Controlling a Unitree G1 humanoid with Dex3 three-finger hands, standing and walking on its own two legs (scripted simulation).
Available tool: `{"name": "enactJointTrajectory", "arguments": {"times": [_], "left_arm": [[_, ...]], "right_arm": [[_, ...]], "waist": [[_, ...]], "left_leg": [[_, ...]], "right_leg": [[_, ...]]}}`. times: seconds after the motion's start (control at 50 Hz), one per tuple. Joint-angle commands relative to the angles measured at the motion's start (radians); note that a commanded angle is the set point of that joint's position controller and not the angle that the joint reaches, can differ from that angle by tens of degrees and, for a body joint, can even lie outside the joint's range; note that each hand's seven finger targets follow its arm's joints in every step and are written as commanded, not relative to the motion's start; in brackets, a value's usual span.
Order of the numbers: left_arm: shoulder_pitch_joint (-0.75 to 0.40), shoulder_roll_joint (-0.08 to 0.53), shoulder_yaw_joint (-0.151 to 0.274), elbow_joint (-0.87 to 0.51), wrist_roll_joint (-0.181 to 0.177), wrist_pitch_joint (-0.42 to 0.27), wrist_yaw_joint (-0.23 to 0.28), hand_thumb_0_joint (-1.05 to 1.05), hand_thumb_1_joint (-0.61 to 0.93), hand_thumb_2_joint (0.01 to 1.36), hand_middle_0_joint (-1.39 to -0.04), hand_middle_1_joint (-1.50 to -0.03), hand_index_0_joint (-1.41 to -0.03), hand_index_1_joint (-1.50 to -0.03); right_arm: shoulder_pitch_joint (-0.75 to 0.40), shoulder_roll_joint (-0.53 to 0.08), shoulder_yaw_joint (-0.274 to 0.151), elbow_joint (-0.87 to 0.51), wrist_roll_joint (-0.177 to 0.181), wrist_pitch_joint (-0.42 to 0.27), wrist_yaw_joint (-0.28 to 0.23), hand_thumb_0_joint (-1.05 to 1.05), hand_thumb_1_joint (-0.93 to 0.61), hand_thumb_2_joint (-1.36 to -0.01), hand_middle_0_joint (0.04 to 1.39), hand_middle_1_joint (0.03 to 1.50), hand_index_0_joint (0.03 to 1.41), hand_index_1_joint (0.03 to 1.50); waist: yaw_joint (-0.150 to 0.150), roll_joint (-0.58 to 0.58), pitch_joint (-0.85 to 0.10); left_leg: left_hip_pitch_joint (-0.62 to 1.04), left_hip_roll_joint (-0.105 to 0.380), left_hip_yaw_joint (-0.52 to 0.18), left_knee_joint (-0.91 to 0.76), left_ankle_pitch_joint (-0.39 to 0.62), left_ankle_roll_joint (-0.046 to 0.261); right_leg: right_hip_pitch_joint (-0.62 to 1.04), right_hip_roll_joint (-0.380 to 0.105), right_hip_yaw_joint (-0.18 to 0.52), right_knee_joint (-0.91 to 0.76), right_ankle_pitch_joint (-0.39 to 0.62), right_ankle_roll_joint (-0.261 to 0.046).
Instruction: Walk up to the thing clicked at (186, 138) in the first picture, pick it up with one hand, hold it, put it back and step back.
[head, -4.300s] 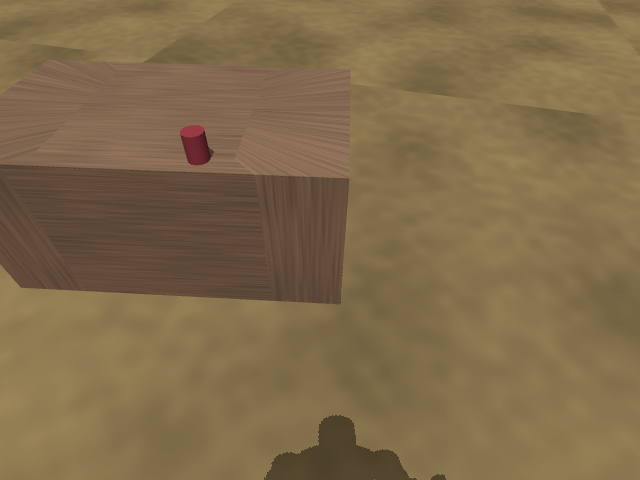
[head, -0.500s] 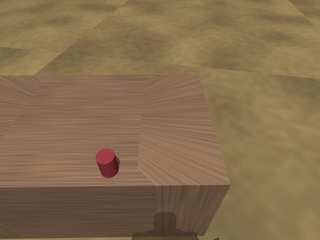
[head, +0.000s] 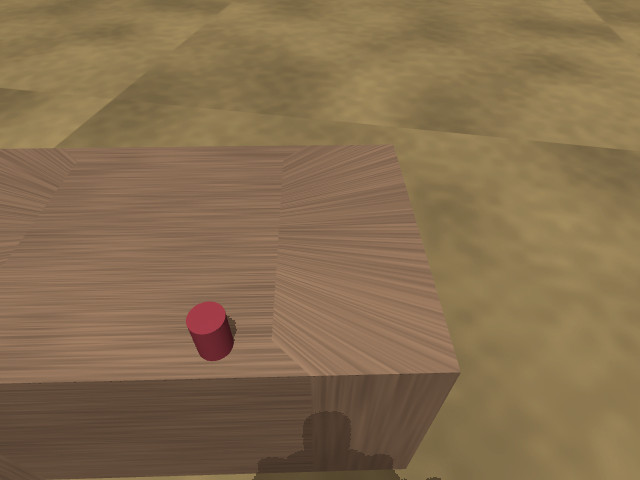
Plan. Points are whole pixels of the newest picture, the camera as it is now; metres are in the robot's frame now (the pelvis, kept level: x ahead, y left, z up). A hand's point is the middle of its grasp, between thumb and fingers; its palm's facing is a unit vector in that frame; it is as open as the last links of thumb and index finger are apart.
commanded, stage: walk up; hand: left
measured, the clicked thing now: (211, 331) +0.44 +0.20 -0.13
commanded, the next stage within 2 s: stand in 0.12 s
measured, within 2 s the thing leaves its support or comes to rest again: neither
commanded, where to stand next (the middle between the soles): +0.06 +0.00 m, yaw -1 degrees
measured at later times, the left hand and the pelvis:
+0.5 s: hand out of the picture +0.08 +0.25 -0.16, palm faces -0.02 -0.94 -0.34, open 7.4 cm; pelvis +0.00 -0.01 +0.00, yaw +0 degrees
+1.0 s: hand out of the picture +0.07 +0.25 -0.16, palm faces -0.03 -0.94 -0.34, open 7.4 cm; pelvis +0.00 -0.01 +0.00, yaw -1 degrees
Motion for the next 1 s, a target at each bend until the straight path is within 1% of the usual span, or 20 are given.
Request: {"name": "enactJointTrajectory", "arguments": {"times": [0.0, 0.04, 0.08, 0.1, 0.12, 0.14, 0.22, 0.32, 0.34, 0.4, 0.42, 0.44, 0.5, 0.56, 0.6, 0.62, 0.64, 0.7, 0.92, 0.98], "left_arm": [[-0.054, 0.210, 0.037, -0.063, 0.001, -0.020, 0.016, 0.000, 0.900, 0.900, -0.200, -0.300, -0.200, -0.300], [-0.059, 0.209, 0.038, -0.063, 0.003, -0.020, 0.017, 0.000, 0.900, 0.900, -0.200, -0.300, -0.200, -0.300], [-0.048, 0.206, 0.037, -0.062, 0.002, -0.019, 0.017, 0.000, 0.900, 0.900, -0.200, -0.300, -0.200, -0.300], [-0.036, 0.215, 0.032, -0.068, 0.000, -0.024, 0.019, 0.000, 0.900, 0.900, -0.200, -0.300, -0.200, -0.300], [-0.032, 0.206, 0.030, -0.066, 0.000, -0.024, 0.020, 0.000, 0.900, 0.900, -0.200, -0.300, -0.200, -0.300], [-0.029, 0.211, 0.031, -0.066, 0.000, -0.026, 0.021, 0.000, 0.900, 0.900, -0.200, -0.300, -0.200, -0.300], [-0.033, 0.210, 0.030, -0.077, 0.001, -0.028, 0.021, 0.000, 0.900, 0.900, -0.200, -0.300, -0.200, -0.300], [-0.029, 0.219, 0.028, -0.080, 0.003, -0.029, 0.023, 0.000, 0.900, 0.900, -0.200, -0.300, -0.200, -0.300], [-0.035, 0.220, 0.028, -0.081, 0.000, -0.029, 0.023, 0.000, 0.900, 0.900, -0.200, -0.300, -0.200, -0.300], [-0.020, 0.216, 0.026, -0.085, 0.003, -0.031, 0.024, 0.000, 0.900, 0.900, -0.200, -0.300, -0.200, -0.300], [-0.019, 0.216, 0.024, -0.085, 0.003, -0.031, 0.024, 0.000, 0.900, 0.900, -0.200, -0.300, -0.200, -0.300], [-0.017, 0.218, 0.023, -0.084, 0.003, -0.032, 0.024, 0.000, 0.900, 0.900, -0.200, -0.300, -0.200, -0.300], [-0.016, 0.220, 0.023, -0.086, 0.002, -0.030, 0.023, 0.000, 0.900, 0.900, -0.200, -0.300, -0.200, -0.300], [-0.017, 0.222, 0.024, -0.086, 0.000, -0.027, 0.024, 0.000, 0.900, 0.900, -0.200, -0.300, -0.200, -0.300], [-0.015, 0.218, 0.023, -0.087, 0.001, -0.026, 0.022, 0.000, 0.900, 0.900, -0.200, -0.300, -0.200, -0.300], [-0.016, 0.219, 0.024, -0.089, 0.000, -0.026, 0.020, 0.000, 0.900, 0.900, -0.200, -0.300, -0.200, -0.300], [-0.016, 0.223, 0.025, -0.089, 0.001, -0.025, 0.021, 0.000, 0.900, 0.900, -0.200, -0.300, -0.200, -0.300], [-0.009, 0.226, 0.028, -0.086, 0.004, -0.023, 0.019, 0.000, 0.900, 0.900, -0.200, -0.300, -0.200, -0.300], [0.000, 0.229, 0.026, -0.096, 0.003, -0.025, 0.018, 0.000, 0.900, 0.900, -0.200, -0.300, -0.200, -0.300], [0.001, 0.223, 0.023, -0.095, 0.001, -0.024, 0.018, 0.000, 0.900, 0.900, -0.200, -0.300, -0.200, -0.300]], "right_arm": [[-0.054, -0.221, -0.037, -0.064, 0.004, -0.025, -0.015, 0.000, -0.900, -0.900, 0.200, 0.300, 0.200, 0.300], [-0.050, -0.219, -0.039, -0.059, 0.003, -0.024, -0.016, 0.000, -0.900, -0.900, 0.200, 0.300, 0.200, 0.300], [-0.066, -0.218, -0.039, -0.064, 0.003, -0.025, -0.015, 0.000, -0.900, -0.900, 0.200, 0.300, 0.200, 0.300], [-0.061, -0.219, -0.038, -0.064, 0.000, -0.022, -0.015, 0.000, -0.900, -0.900, 0.200, 0.300, 0.200, 0.300], [-0.062, -0.222, -0.039, -0.064, 0.003, -0.021, -0.015, 0.000, -0.900, -0.900, 0.200, 0.300, 0.200, 0.300], [-0.064, -0.216, -0.038, -0.065, 0.002, -0.020, -0.014, 0.000, -0.900, -0.900, 0.200, 0.300, 0.200, 0.300], [-0.071, -0.220, -0.039, -0.068, 0.003, -0.021, -0.013, 0.000, -0.900, -0.900, 0.200, 0.300, 0.200, 0.300], [-0.078, -0.209, -0.034, -0.070, 0.005, -0.016, -0.010, 0.000, -0.900, -0.900, 0.200, 0.300, 0.200, 0.300], [-0.071, -0.211, -0.034, -0.067, 0.005, -0.015, -0.010, 0.000, -0.900, -0.900, 0.200, 0.300, 0.200, 0.300], [-0.081, -0.222, -0.038, -0.069, 0.004, -0.015, -0.011, 0.000, -0.900, -0.900, 0.200, 0.300, 0.200, 0.300], [-0.080, -0.215, -0.036, -0.069, 0.005, -0.015, -0.010, 0.000, -0.900, -0.900, 0.200, 0.300, 0.200, 0.300], [-0.075, -0.216, -0.035, -0.068, 0.007, -0.013, -0.009, 0.000, -0.900, -0.900, 0.200, 0.300, 0.200, 0.300], [-0.072, -0.220, -0.035, -0.066, 0.006, -0.012, -0.010, 0.000, -0.900, -0.900, 0.200, 0.300, 0.200, 0.300], [-0.071, -0.215, -0.032, -0.065, 0.005, -0.012, -0.009, 0.000, -0.900, -0.900, 0.200, 0.300, 0.200, 0.300], [-0.065, -0.222, -0.035, -0.063, 0.004, -0.012, -0.009, 0.000, -0.900, -0.900, 0.200, 0.300, 0.200, 0.300], [-0.058, -0.218, -0.031, -0.063, 0.003, -0.013, -0.009, 0.000, -0.900, -0.900, 0.200, 0.300, 0.200, 0.300], [-0.061, -0.219, -0.033, -0.064, 0.003, -0.013, -0.008, 0.000, -0.900, -0.900, 0.200, 0.300, 0.200, 0.300], [-0.054, -0.219, -0.033, -0.063, 0.003, -0.013, -0.008, 0.000, -0.900, -0.900, 0.200, 0.300, 0.200, 0.300], [-0.037, -0.220, -0.033, -0.064, 0.001, -0.016, -0.009, 0.000, -0.900, -0.900, 0.200, 0.300, 0.200, 0.300], [-0.031, -0.224, -0.032, -0.060, 0.002, -0.016, -0.009, 0.000, -0.900, -0.900, 0.200, 0.300, 0.200, 0.300]], "waist": [[-0.004, 0.004, -0.100], [-0.007, -0.009, -0.107], [0.001, 0.002, -0.095], [0.003, -0.008, -0.074], [0.003, -0.002, -0.077], [0.004, -0.015, -0.078], [0.000, 0.012, -0.113], [-0.003, -0.006, -0.100], [-0.004, -0.006, -0.106], [0.002, 0.009, -0.132], [0.001, 0.001, -0.124], [-0.003, -0.006, -0.109], [-0.001, 0.002, -0.107], [0.000, 0.007, -0.073], [0.001, 0.005, -0.073], [0.000, 0.010, -0.063], [0.002, 0.007, -0.060], [-0.001, 0.003, -0.052], [0.000, -0.005, -0.078], [0.000, 0.007, -0.076]], "left_leg": [[0.060, 0.073, -0.059, -0.051, 0.164, 0.047], [0.059, 0.073, -0.057, -0.052, 0.171, 0.048], [0.064, 0.070, -0.055, -0.054, 0.175, 0.048], [0.066, 0.090, -0.066, -0.059, 0.211, 0.042], [0.065, 0.091, -0.066, -0.056, 0.212, 0.043], [0.074, 0.092, -0.068, -0.056, 0.228, 0.042], [0.097, 0.091, -0.056, -0.052, 0.244, 0.040], [0.098, 0.086, -0.055, -0.067, 0.182, 0.038], [0.099, 0.089, -0.056, -0.069, 0.190, 0.039], [0.120, 0.094, -0.051, -0.052, 0.240, 0.044], [0.114, 0.093, -0.052, -0.053, 0.253, 0.041], [0.104, 0.088, -0.051, -0.058, 0.217, 0.040], [0.105, 0.089, -0.047, -0.057, 0.200, 0.042], [0.075, 0.086, -0.055, -0.079, 0.150, 0.038], [0.074, 0.088, -0.055, -0.081, 0.142, 0.039], [0.058, 0.082, -0.052, -0.089, 0.110, 0.039], [0.057, 0.085, -0.058, -0.091, 0.109, 0.038], [0.051, 0.080, -0.058, -0.100, 0.050, 0.039], [0.084, 0.088, -0.061, -0.082, 0.122, 0.042], [0.075, 0.089, -0.061, -0.082, 0.125, 0.043]], "right_leg": [[-0.018, -0.080, 0.053, -0.061, 0.143, -0.046], [-0.008, -0.080, 0.053, -0.058, 0.152, -0.048], [-0.021, -0.079, 0.052, -0.060, 0.160, -0.043], [-0.035, -0.091, 0.063, -0.055, 0.170, -0.045], [-0.027, -0.093, 0.062, -0.061, 0.179, -0.043], [-0.028, -0.092, 0.062, -0.061, 0.194, -0.043], [-0.008, -0.096, 0.066, -0.058, 0.224, -0.045], [-0.027, -0.092, 0.065, -0.078, 0.172, -0.042], [-0.017, -0.095, 0.069, -0.073, 0.174, -0.046], [-0.004, -0.096, 0.065, -0.064, 0.230, -0.046], [-0.006, -0.095, 0.061, -0.063, 0.244, -0.045], [-0.014, -0.093, 0.062, -0.074, 0.218, -0.043], [-0.013, -0.096, 0.067, -0.074, 0.208, -0.047], [-0.026, -0.091, 0.069, -0.082, 0.142, -0.049], [-0.025, -0.091, 0.072, -0.085, 0.131, -0.052], [-0.030, -0.090, 0.073, -0.091, 0.112, -0.050], [-0.027, -0.089, 0.071, -0.086, 0.099, -0.052], [-0.045, -0.088, 0.075, -0.094, 0.058, -0.052], [-0.050, -0.090, 0.077, -0.079, 0.102, -0.054], [-0.037, -0.091, 0.078, -0.075, 0.109, -0.055]]}}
